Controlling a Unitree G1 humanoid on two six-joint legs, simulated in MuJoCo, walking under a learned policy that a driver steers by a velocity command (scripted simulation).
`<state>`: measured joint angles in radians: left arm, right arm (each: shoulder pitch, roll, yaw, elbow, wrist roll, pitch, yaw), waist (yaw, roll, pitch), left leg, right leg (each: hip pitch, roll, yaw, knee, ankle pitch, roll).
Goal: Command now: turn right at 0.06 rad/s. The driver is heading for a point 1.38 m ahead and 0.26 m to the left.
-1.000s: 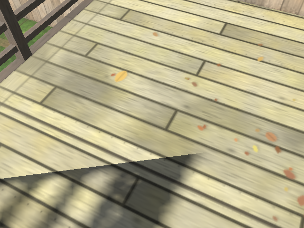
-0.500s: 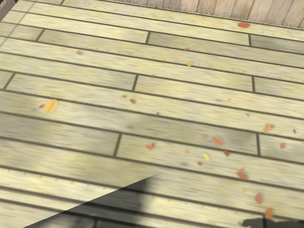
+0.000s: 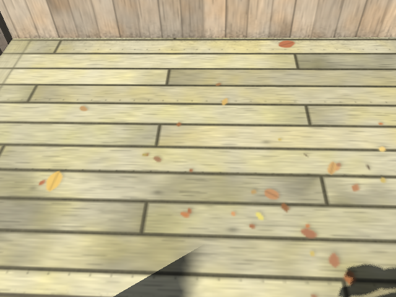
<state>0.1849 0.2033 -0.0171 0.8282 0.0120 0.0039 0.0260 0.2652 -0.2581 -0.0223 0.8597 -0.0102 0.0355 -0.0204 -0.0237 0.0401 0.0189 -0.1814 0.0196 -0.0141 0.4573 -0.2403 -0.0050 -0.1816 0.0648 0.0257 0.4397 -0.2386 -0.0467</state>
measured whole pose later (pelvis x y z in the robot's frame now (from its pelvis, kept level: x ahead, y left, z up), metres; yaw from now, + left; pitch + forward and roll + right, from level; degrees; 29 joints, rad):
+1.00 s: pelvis -0.01 +0.01 +0.00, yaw +1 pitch -1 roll +0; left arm 0.28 0.16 -0.01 1.16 0.01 0.00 0.04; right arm 0.29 -0.15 0.01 1.15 -0.01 0.00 -0.04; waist 0.00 0.00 0.02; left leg -0.17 -0.01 -0.02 0.40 -0.21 0.01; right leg -0.17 0.03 0.03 0.40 -0.20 -0.02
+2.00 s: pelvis +0.01 +0.02 +0.00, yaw +1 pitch -1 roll +0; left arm 0.35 0.13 0.01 1.14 0.02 0.00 0.04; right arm 0.36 -0.13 -0.01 1.14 -0.02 0.01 -0.04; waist 0.00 0.00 0.00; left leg -0.19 -0.02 -0.03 0.51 -0.38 0.04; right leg -0.19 0.03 0.04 0.50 -0.37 -0.05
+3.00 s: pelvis +0.48 +0.04 +0.00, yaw +2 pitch +0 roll -1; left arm 0.48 0.15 0.02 1.08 0.01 -0.11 0.00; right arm 0.06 -0.18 -0.04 0.90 -0.02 -0.04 0.03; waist 0.06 0.03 0.06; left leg -0.63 0.09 0.05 0.68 0.00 0.05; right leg 0.08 0.10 -0.08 0.18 -0.26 -0.10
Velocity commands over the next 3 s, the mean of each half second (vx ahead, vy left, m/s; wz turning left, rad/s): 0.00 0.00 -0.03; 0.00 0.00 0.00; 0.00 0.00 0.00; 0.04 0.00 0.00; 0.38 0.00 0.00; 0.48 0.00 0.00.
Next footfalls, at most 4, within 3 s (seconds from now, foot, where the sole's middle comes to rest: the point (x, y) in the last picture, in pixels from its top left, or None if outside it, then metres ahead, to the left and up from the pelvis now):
2.58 right None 0.42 -0.02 -0.78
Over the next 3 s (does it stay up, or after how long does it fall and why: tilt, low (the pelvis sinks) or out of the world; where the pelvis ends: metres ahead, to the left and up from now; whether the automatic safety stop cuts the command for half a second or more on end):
stays up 0.48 0.04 0.00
